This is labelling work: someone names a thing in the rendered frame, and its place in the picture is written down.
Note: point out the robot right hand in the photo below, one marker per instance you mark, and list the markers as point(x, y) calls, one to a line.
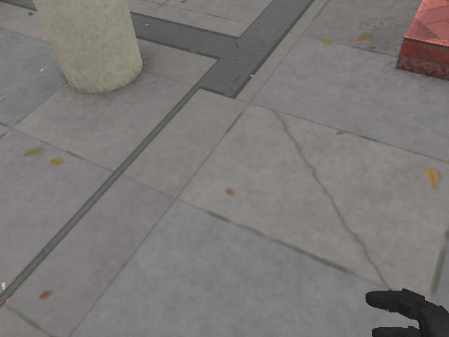
point(433, 320)

